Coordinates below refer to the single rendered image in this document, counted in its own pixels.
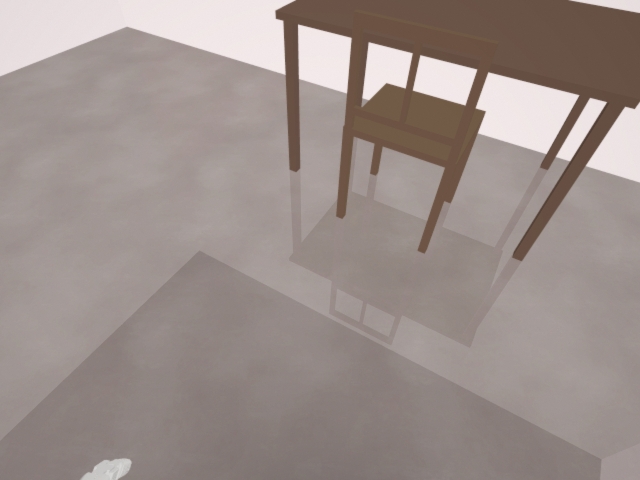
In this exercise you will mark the table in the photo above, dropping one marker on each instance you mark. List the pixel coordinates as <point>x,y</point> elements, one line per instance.
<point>589,50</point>

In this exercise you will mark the robot left hand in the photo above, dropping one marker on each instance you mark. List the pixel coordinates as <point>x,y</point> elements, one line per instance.
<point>109,470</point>

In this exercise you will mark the chair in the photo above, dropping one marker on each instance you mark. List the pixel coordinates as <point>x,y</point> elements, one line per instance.
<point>416,124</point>

